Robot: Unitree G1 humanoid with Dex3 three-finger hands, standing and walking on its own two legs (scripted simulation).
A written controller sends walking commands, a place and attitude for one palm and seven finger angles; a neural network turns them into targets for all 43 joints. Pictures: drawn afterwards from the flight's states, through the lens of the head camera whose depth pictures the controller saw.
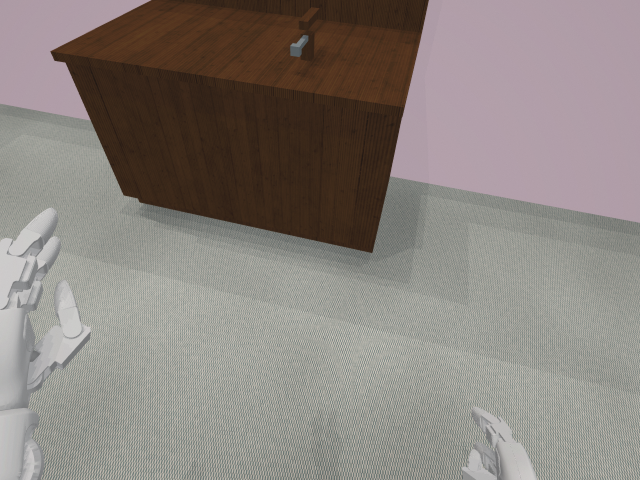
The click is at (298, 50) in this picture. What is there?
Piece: tap's lever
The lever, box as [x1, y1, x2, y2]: [290, 43, 301, 56]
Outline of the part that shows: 292,43 290,46 290,55 299,56 301,53 301,44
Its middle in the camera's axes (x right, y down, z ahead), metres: -0.08 -0.56 +1.15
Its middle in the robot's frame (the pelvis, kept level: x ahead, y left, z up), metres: +1.24 +0.16 +0.03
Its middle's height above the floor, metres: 0.80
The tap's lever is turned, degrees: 0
